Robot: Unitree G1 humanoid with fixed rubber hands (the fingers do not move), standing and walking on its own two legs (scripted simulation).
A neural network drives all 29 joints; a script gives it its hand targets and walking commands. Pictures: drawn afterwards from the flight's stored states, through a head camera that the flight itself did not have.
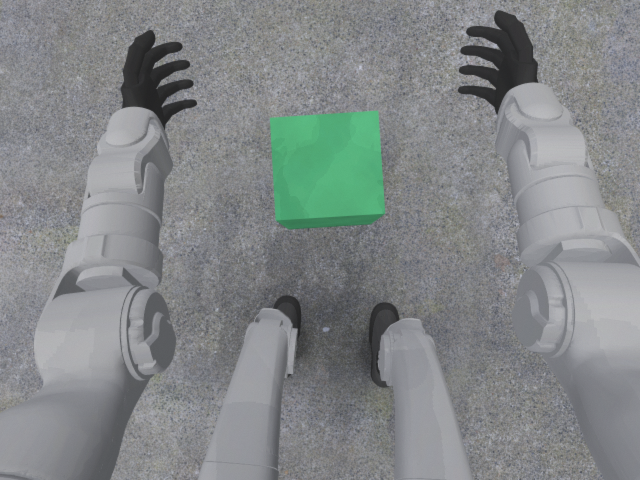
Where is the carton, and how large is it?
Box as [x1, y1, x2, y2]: [270, 111, 384, 228]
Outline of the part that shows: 377,111 270,118 275,218 277,221 287,228 368,224 384,213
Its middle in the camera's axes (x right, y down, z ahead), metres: +0.01 -0.14 +0.86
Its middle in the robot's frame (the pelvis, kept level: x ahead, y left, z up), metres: +0.52 +0.04 -0.52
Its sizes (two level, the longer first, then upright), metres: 0.210 0.200 0.250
